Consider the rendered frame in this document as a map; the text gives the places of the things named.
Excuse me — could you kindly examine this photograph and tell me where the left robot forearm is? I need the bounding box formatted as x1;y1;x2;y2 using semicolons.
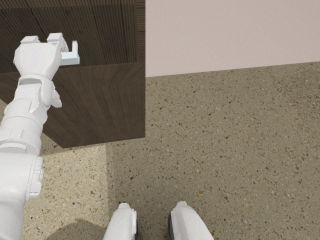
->
0;74;53;156

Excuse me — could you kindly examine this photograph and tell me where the left robot hand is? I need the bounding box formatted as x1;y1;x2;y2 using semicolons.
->
14;32;69;108

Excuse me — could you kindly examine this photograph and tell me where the right robot thigh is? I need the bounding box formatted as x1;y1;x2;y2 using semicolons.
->
171;205;214;240

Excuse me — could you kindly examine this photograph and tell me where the robot left upper arm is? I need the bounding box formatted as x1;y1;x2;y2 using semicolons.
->
0;152;44;240

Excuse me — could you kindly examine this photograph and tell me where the drawer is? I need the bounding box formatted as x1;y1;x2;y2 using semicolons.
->
0;4;138;73

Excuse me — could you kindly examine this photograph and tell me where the robot thigh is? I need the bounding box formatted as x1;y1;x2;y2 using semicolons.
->
171;205;214;240
103;208;137;240

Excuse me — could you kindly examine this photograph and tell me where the cabinet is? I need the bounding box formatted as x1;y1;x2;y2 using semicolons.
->
0;0;146;149

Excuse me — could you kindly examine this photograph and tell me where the left robot thigh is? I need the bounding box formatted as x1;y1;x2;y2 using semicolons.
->
103;208;137;240

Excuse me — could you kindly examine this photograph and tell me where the handle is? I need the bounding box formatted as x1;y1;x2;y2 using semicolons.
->
13;40;80;66

